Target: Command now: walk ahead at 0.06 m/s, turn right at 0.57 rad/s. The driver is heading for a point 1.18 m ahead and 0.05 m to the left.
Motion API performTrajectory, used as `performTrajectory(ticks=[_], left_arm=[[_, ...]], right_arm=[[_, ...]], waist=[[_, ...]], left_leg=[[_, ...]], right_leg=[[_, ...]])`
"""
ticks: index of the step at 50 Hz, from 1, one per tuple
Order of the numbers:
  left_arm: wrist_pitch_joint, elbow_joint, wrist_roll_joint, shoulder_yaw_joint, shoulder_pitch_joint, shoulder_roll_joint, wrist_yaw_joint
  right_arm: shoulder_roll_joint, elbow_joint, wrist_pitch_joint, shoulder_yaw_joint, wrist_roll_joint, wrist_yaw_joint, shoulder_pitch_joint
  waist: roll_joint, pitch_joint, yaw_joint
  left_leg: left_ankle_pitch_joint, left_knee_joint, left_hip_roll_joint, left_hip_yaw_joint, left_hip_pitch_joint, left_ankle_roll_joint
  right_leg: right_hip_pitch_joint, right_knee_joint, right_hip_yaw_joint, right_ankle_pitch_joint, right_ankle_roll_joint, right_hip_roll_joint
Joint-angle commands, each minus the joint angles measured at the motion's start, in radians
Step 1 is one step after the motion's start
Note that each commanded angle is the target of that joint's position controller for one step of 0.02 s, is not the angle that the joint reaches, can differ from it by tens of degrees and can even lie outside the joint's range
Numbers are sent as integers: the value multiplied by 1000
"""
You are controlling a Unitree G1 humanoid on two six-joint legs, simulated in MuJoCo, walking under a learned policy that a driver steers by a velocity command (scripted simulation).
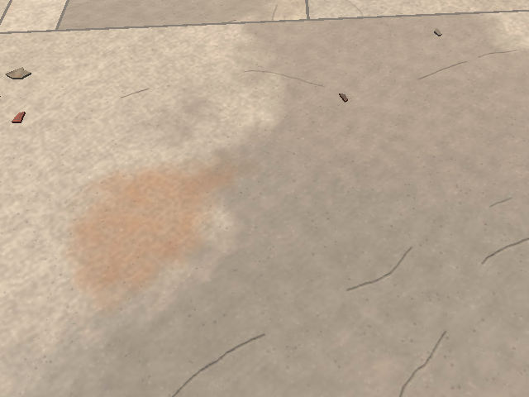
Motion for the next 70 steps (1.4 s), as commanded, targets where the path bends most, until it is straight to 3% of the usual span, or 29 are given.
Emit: performTrajectory(ticks=[1,7,12,13,14,15,16,18,22,25,29,31,33,35,39,42,46,47,48,49,50,52,54,62,65,67,68,69,70], left_arm=[[-7,-83,-1,48,-24,166,27],[22,-98,-3,52,-32,158,34],[39,-98,-15,38,-35,124,30],[40,-86,-21,32,1,105,32],[39,-79,-9,20,59,58,30],[29,-112,-15,34,36,94,32],[21,-91,-1,57,34,168,35],[34,-42,-11,63,62,149,38],[39,-48,-18,25,3,40,36],[33,-56,-16,5,-43,4,29],[30,-5,-12,14,23,45,28],[32,-2,4,34,31,154,38],[24,9,11,14,20,50,18],[14,30,12,8,26,36,19],[-2,50,-5,24,113,116,28],[-31,64,-17,22,117,115,34],[-28,46,-27,13,16,82,25],[-34,33,-16,-1,-3,36,25],[-46,-8,-12,-16,-3,-22,29],[-61,-21,-41,2,0,40,37],[-73,-8,-57,12,17,71,32],[-90,17,-39,10,12,53,18],[-92,24,-24,13,0,37,2],[-81,-44,-13,-37,-205,-74,-31],[-71,-44,-17,-17,-163,-13,-30],[-78,18,-1,18,67,61,-15],[-77,27,15,52,183,183,4],[-59,36,19,58,252,216,16],[-51,12,28,31,186,129,28]], right_arm=[[-72,-30,-2,-21,-3,-10,85],[-63,-35,-1,-17,7,0,51],[-63,-20,-26,-21,12,25,119],[-79,-18,-28,-27,1,28,128],[-146,-33,-25,-37,-21,25,121],[-190,-33,-21,-45,-51,25,92],[-142,-65,-27,-36,-48,24,50],[-103,-72,-27,-25,-9,17,-5],[-34,-51,-18,1,0,7,36],[-73,-40,-5,-10,-1,8,73],[-78,-14,-3,-6,22,15,119],[-57,-15,-38,2,-11,34,165],[-54,1,-42,7,-17,38,76],[-25,12,-26,13,-10,30,62],[-20,0,-31,6,18,17,36],[-32,-14,-70,-3,42,31,27],[-30,97,-91,-15,22,57,238],[-58,122,-90,-24,17,58,334],[-187,130,-92,-52,16,57,430],[-189,126,-100,-49,3,65,433],[-131,109,-106,-29,9,60,355],[-90,94,-102,-12,6,51,295],[-52,102,-92,6,-1,47,303],[-77,145,-29,17,-4,5,391],[-93,155,-24,13,7,10,407],[-79,141,-37,21,27,9,349],[-53,113,-53,33,1,12,378],[14,104,-54,58,5,18,456],[-93,129,-48,16,18,27,386]], waist=[[-115,-218,-37],[-167,-197,-10],[-185,-201,-31],[-148,-186,-32],[60,-182,8],[298,-118,24],[200,-115,-1],[97,-100,23],[134,-106,-13],[190,-141,-52],[142,-124,-30],[-80,-171,-87],[-77,-150,-31],[-92,-117,-29],[-227,37,12],[-251,98,6],[-140,-16,-108],[-57,-58,-143],[236,-99,-151],[258,-75,-144],[154,13,-105],[74,44,-82],[76,24,-72],[82,36,-104],[131,-21,-64],[133,-156,78],[5,-301,107],[-246,-551,93],[-168,-530,99]], left_leg=[[58,-106,-8,-24,17,-24],[91,-291,-34,-28,103,-42],[181,-598,-33,11,263,7],[260,-703,8,-17,335,34],[352,-787,206,-221,400,106],[500,-826,366,-440,316,287],[499,-825,377,-443,268,344],[455,-779,258,-268,299,261],[533,-746,172,-133,411,243],[612,-718,172,-120,447,248],[620,-690,168,-145,404,202],[435,-674,81,-50,306,101],[274,-654,22,24,364,33],[212,-640,8,42,361,33],[-48,-402,-65,132,142,52],[-107,-295,11,57,27,108],[206,-608,-53,131,493,116],[181,-659,13,20,607,126],[65,-831,242,-385,723,235],[-97,-943,382,-677,687,360],[-185,-939,380,-621,656,360],[-99,-945,291,-421,628,292],[116,-959,226,-273,598,248],[799,-921,155,11,462,213],[1020,-851,196,4,483,212],[1216,-638,141,20,450,150],[908,-414,75,32,261,86],[33,-15,-73,34,107,30],[-183,198,-78,-88,84,17]], right_leg=[[169,-164,299,115,-160,-230],[125,-154,372,-111,-132,-201],[164,-62,415,11,-95,-195],[124,-20,384,-42,-52,-155],[33,178,255,-289,16,-47],[-97,374,101,-535,72,82],[-85,591,146,-542,109,41],[-108,716,145,-429,139,38],[-84,533,101,-336,187,2],[64,240,-1,-384,197,-56],[270,-169,-8,-26,142,-68],[394,-36,97,255,62,-175],[284,-47,84,40,32,-148],[234,-76,81,-103,46,-133],[151,-258,321,-733,-77,-260],[177,-305,451,-650,-144,-360],[36,-147,195,-357,-55,-212],[-28,31,112,-255,-11,-150],[-207,376,-24,-326,75,-22],[-339,596,38,-493,88,-20],[-429,708,74,-433,69,-88],[-470,716,39,-246,44,-148],[-412,668,10,-130,50,-175],[-234,301,-138,32,111,-118],[-70,258,-180,-39,57,-50],[240,117,-144,158,-8,-22],[564,125,67,474,-91,-224],[755,-37,465,411,-286,-532],[615,-112,535,272,-271,-505]])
